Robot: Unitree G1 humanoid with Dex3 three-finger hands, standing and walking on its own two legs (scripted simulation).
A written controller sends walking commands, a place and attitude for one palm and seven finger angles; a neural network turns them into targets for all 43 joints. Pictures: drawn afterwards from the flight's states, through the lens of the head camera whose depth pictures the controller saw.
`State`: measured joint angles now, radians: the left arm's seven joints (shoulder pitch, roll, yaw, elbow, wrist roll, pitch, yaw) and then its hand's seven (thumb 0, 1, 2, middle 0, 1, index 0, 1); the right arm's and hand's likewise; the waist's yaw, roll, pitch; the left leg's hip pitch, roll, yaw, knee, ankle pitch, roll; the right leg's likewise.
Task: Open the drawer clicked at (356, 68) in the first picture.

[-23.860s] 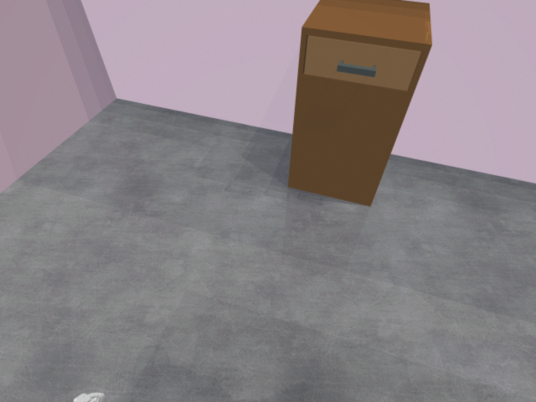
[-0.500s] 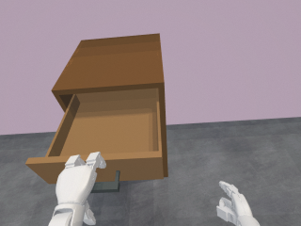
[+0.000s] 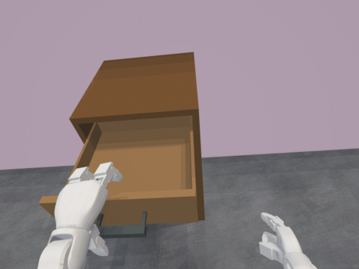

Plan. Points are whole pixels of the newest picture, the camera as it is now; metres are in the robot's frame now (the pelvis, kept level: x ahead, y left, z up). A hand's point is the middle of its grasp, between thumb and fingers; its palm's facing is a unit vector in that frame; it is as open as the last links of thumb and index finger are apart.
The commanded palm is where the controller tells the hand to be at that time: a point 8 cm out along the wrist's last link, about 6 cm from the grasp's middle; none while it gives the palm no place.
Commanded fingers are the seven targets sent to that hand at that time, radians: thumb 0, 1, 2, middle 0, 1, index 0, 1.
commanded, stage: lift the hand off the handle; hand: left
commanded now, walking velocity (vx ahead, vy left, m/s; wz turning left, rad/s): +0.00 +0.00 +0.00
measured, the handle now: (120, 223) +0.23 +0.21 -0.05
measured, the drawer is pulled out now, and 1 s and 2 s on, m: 0.30 0.30 0.30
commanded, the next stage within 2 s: draw the hand back to the body in 0.04 s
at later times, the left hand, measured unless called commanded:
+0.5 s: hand (87, 212) +0.19 +0.22 +0.09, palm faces +0.08 -0.16 -0.98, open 13.9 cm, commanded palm +0.16 +0.22 +0.16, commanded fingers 0.00 -0.50 0.30 -0.30 -1.20 -0.30 -1.20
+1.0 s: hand (74, 199) +0.19 +0.22 +0.15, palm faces +0.32 -0.88 -0.35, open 13.1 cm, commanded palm +0.14 +0.26 +0.17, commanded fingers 0.00 -0.01 0.51 -0.26 -0.88 -0.26 -0.88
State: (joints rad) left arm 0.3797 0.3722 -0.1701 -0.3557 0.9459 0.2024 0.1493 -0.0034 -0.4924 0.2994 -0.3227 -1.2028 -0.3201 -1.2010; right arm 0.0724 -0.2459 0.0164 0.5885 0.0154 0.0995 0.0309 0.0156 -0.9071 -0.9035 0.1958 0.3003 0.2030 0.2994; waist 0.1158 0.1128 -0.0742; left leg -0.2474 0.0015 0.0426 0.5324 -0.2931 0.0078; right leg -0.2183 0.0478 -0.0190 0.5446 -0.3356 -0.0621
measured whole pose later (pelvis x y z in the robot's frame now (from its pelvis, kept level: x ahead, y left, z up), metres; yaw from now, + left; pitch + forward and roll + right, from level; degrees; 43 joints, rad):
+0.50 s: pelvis +0.00 +0.01 +0.00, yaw +0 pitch +0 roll +0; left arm 0.41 0.39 -0.12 -0.37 0.93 0.19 0.12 0.00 -0.49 0.30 -0.32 -1.20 -0.32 -1.20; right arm 0.08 -0.25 0.02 0.60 0.02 0.10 0.04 0.02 -0.91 -0.90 0.20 0.30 0.20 0.30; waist 0.12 0.12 -0.06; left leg -0.23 0.00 0.04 0.51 -0.28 0.01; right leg -0.19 0.05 -0.02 0.50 -0.31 -0.06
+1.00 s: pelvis +0.00 +0.01 +0.01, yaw +1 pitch -3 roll +0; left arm 0.53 0.29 0.15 -0.49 -0.02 -0.09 0.11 -0.01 -0.31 0.38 -0.30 -1.08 -0.30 -1.08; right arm 0.20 -0.20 0.06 0.58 0.00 -0.11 -0.07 0.01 -0.90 -0.90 0.20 0.30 0.21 0.30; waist 0.06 0.05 0.01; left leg -0.13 -0.01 0.02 0.46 -0.27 0.02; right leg -0.07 0.04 -0.03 0.42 -0.29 -0.05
